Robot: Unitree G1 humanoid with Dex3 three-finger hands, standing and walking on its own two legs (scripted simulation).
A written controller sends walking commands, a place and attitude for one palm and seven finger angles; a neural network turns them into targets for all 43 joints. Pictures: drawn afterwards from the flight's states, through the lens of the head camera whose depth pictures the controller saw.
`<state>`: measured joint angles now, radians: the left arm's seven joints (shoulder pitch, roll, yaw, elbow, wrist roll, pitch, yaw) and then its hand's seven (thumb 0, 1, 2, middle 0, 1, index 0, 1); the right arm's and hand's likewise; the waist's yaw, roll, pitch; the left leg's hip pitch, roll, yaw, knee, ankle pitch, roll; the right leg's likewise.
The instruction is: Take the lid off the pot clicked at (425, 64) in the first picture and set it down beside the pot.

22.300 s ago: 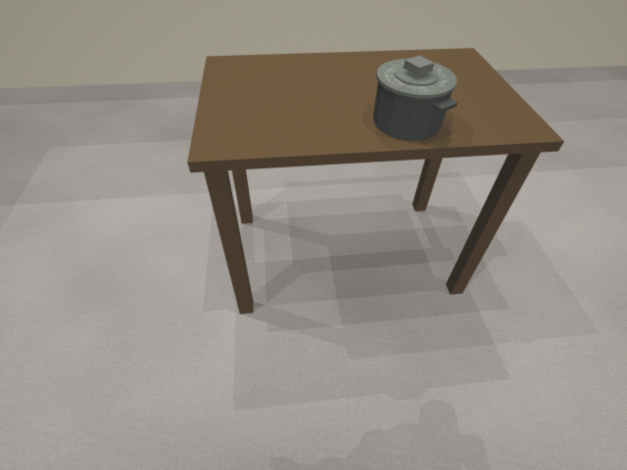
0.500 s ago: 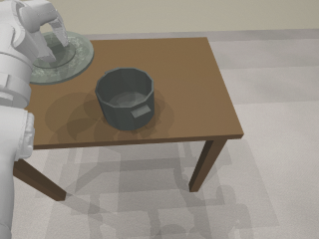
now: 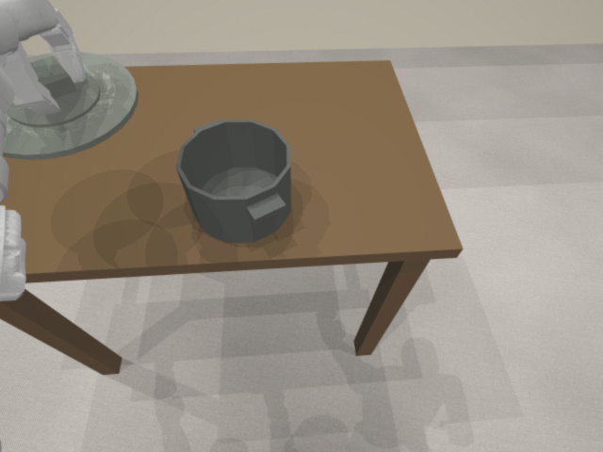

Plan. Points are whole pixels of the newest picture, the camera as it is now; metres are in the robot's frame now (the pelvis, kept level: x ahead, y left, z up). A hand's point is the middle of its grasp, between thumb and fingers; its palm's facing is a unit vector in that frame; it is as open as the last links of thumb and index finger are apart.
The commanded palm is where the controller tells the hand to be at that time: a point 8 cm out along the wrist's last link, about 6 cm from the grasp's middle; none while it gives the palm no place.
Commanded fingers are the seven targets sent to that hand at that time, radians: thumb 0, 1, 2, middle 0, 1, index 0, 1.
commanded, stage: move the lid sideways beside the pot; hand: left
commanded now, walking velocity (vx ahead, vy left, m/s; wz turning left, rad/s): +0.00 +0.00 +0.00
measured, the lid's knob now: (44, 80) +0.51 +0.27 +0.21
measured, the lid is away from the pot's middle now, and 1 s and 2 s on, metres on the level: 0.20 0.24 0.22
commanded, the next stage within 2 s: lower the lid onto the table in 0.38 s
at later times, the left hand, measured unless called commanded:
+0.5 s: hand out of the picture +0.48 +0.31 +0.23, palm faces -0.31 -0.10 -0.95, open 7.8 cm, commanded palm +0.51 +0.31 +0.31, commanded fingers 0.00 0.57 0.96 -0.79 -1.09 -0.83 -1.08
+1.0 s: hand (16, 101) +0.49 +0.30 +0.20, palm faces -0.36 -0.16 -0.92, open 7.8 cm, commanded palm +0.51 +0.31 +0.27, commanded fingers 0.00 0.57 0.96 -0.79 -1.09 -0.83 -1.08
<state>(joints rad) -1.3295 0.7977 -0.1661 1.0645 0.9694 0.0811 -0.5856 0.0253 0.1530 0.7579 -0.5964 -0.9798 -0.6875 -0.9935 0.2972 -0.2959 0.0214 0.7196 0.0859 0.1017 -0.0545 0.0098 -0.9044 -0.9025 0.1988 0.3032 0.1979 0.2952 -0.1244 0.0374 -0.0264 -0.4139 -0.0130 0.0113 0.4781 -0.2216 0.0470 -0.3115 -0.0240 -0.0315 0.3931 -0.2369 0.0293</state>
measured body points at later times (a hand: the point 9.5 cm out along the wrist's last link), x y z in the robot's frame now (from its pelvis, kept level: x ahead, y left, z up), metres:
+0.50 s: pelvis +0.01 +0.00 +0.00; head +0.08 +0.00 +0.44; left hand +0.49 +0.31 +0.29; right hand +0.05 -0.28 -0.13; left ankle +0.00 +0.09 -0.74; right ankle -0.03 -0.14 -0.74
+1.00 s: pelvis +0.00 +0.00 +0.00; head +0.08 +0.00 +0.44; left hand +0.50 +0.31 +0.25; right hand +0.02 -0.28 -0.13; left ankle +0.00 +0.09 -0.74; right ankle -0.03 -0.14 -0.74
